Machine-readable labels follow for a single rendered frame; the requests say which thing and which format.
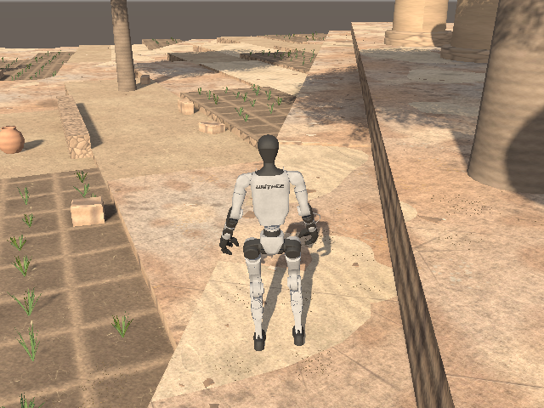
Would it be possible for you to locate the robot right forearm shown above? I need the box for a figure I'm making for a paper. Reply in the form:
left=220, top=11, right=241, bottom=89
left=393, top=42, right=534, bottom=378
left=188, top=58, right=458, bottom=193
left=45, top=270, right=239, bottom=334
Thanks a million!
left=302, top=205, right=317, bottom=232

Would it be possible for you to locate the left robot shin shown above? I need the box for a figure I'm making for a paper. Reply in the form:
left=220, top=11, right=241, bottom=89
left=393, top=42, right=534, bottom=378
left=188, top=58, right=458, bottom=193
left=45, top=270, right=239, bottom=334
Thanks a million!
left=250, top=283, right=264, bottom=340

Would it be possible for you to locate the left robot thigh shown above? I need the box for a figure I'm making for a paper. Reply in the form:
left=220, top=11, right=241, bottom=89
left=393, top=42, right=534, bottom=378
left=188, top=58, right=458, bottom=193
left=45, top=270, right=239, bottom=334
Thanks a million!
left=243, top=237, right=264, bottom=298

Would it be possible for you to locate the robot left forearm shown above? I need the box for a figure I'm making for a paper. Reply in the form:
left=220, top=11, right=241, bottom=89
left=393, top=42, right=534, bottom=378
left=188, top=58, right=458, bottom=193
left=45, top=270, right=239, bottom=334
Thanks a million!
left=222, top=207, right=238, bottom=240

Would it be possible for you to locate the robot right upper arm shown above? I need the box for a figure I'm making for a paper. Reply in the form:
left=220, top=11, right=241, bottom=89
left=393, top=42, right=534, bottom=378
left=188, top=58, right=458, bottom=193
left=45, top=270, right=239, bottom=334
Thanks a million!
left=287, top=171, right=311, bottom=217

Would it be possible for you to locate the robot right hand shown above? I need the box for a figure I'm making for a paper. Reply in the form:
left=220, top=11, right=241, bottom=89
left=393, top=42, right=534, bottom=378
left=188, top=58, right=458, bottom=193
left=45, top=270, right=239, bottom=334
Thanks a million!
left=298, top=229, right=318, bottom=245

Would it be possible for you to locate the robot left hand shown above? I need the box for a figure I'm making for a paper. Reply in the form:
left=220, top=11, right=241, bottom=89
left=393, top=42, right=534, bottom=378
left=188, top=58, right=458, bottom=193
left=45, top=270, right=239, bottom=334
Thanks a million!
left=219, top=236, right=239, bottom=255

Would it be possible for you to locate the robot left upper arm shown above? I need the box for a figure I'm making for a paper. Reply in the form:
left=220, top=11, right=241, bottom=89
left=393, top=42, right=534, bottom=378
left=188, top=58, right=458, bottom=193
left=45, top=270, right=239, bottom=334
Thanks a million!
left=229, top=173, right=252, bottom=220

